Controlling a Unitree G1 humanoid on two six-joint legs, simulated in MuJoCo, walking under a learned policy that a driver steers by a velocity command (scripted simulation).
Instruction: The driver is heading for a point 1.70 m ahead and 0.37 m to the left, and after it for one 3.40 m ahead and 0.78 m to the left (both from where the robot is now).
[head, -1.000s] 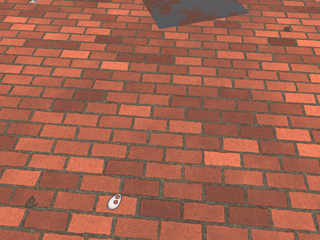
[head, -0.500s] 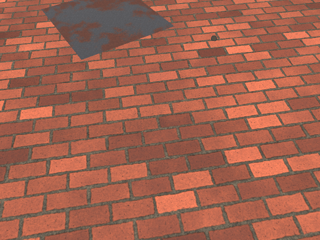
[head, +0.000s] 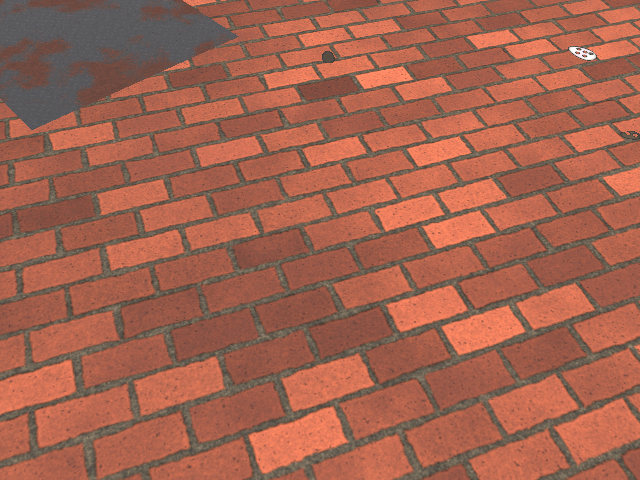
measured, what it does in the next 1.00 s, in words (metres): walks ahead: right foot 0.10 m higher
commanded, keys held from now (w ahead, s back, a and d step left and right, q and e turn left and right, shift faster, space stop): no key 0.62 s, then w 0.36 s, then no key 0.02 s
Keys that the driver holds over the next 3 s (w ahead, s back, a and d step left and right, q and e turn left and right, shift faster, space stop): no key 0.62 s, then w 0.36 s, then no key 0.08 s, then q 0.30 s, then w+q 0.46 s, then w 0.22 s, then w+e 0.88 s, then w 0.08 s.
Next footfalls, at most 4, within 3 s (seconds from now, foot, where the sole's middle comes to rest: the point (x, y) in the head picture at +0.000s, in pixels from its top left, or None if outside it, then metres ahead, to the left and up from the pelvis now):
0.08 right None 0.00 -0.17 -0.67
1.04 right None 0.20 -0.13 -0.77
1.68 left None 0.33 0.13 -0.77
2.12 right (287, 383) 0.71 0.07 -0.77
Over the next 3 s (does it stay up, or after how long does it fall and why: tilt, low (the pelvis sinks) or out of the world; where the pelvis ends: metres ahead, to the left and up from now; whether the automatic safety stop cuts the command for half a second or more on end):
stays up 0.93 0.24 0.00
